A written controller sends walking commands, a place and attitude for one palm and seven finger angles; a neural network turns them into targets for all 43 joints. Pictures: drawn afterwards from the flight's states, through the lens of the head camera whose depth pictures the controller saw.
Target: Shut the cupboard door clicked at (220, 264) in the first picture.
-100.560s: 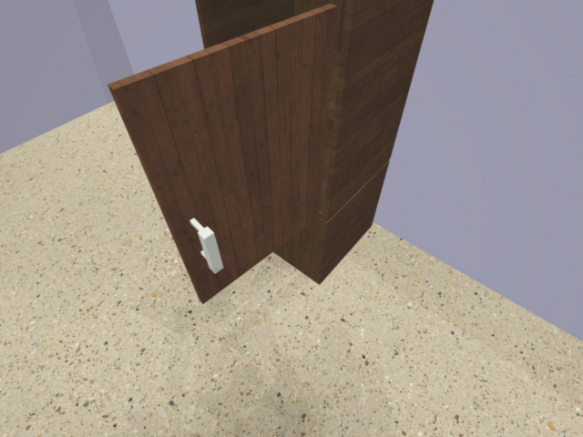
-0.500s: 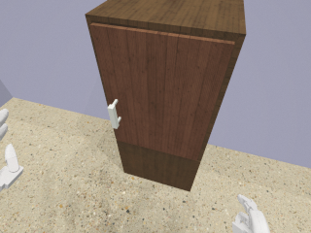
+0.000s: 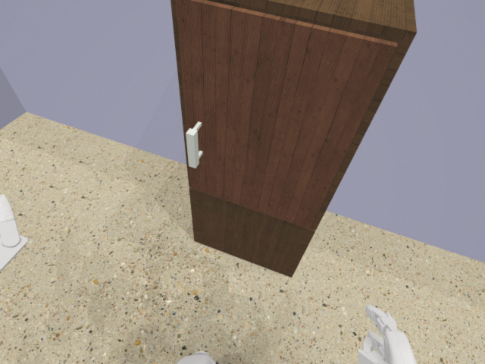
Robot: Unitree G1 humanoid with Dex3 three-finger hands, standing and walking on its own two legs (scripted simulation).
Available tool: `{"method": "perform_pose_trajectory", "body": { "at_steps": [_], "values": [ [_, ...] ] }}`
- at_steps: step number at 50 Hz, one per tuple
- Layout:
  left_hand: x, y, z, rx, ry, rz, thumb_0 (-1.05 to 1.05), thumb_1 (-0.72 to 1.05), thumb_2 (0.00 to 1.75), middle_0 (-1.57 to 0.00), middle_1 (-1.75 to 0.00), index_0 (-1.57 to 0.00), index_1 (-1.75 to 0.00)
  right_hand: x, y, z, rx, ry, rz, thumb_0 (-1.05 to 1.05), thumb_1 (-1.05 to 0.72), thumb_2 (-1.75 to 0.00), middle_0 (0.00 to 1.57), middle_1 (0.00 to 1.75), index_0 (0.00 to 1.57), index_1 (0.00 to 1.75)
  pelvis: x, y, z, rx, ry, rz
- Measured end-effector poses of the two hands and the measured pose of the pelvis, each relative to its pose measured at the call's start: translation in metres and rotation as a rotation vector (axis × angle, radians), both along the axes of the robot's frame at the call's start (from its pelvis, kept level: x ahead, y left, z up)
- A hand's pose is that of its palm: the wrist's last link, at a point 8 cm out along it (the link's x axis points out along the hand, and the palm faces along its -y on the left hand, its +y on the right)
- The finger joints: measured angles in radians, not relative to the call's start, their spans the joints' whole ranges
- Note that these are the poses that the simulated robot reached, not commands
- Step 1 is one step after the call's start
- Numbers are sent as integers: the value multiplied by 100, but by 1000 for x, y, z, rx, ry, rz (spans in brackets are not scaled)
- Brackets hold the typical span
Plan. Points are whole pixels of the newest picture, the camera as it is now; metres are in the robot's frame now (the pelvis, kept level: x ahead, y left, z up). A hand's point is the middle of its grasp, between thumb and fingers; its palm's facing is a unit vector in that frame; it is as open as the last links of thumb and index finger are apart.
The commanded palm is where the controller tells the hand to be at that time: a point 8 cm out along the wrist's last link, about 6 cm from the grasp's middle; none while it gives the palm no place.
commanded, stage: step back with the hand held close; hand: left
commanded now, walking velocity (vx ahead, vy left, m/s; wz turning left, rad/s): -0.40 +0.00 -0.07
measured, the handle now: (196, 144) +0.67 +0.15 -0.09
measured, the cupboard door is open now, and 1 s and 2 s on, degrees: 0 0 0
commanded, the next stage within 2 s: stop stepping back and stand still in 0.26 s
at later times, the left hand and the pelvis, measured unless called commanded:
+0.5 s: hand out of the picture +0.07 +0.20 +0.21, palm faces +0.26 -0.77 -0.58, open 7.4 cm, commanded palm +0.05 +0.25 +0.20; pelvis -0.12 -0.03 -0.01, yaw -7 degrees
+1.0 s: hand out of the picture +0.03 +0.25 +0.24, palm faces +0.32 -0.74 -0.59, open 7.4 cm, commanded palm +0.01 +0.30 +0.20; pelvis -0.17 +0.02 +0.01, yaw -7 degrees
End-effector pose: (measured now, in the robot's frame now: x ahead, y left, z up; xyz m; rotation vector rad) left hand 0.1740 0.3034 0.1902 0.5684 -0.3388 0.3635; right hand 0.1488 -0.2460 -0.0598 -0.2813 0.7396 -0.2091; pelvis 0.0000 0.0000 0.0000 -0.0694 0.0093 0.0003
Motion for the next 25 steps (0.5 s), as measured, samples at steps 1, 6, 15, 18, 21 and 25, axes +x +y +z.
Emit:
{"method": "perform_pose_trajectory", "body": {
  "at_steps": [1,6,15,18,21,25],
  "values": [
    [-2,4,1,7,2,5,1,89,90,-21,-30,-21,-30,-2,2,1,-3,-1,1,1,-90,-89,20,30,20,30,-2,1,1,-8,2,5],
    [-19,13,15,4,-43,36,1,89,90,-21,-30,-22,-30,-7,13,8,5,3,34,1,-90,-89,20,30,20,30,-7,1,8,-29,60,-6],
    [-30,-30,5,-25,-14,-123,1,89,90,-20,-30,-21,-30,-23,17,4,55,-72,95,1,-90,-89,20,30,21,30,-71,-11,4,11,131,-118],
    [-46,-54,5,33,1,-227,1,89,90,-20,-30,-21,-30,-50,8,-5,72,-101,76,1,-90,-89,20,30,21,30,-107,-15,-5,-10,94,-113],
    [-81,-68,21,104,-10,-297,1,89,90,-21,-30,-21,-30,-91,-2,-7,92,-82,15,1,-90,-89,20,30,21,30,-127,-21,-7,-31,42,-93],
    [-133,-57,42,182,-57,-242,1,88,90,-22,-30,-22,-30,-149,-20,-5,65,-27,-82,1,-90,-89,20,30,21,30,-123,-28,-5,26,4,-117]
  ]
}}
